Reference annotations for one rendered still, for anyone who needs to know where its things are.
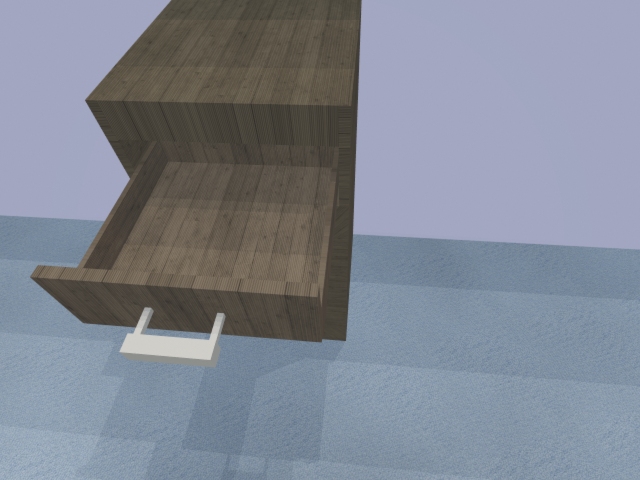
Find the handle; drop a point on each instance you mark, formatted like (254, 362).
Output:
(173, 350)

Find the drawer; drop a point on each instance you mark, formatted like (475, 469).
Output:
(204, 228)

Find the cabinet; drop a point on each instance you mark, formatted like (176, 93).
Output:
(277, 72)

